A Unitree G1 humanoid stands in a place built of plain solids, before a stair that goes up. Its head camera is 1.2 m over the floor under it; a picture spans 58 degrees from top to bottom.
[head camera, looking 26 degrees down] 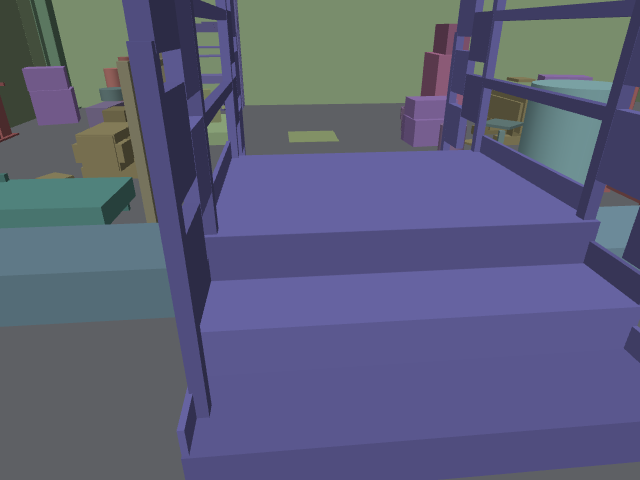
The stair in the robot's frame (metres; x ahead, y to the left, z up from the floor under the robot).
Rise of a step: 0.18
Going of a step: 0.30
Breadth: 1.50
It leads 5 degrees to the left of straight ahead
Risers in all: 3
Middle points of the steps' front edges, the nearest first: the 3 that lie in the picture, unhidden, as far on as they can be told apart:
0.84 -0.38 0.18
1.14 -0.35 0.36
1.44 -0.32 0.54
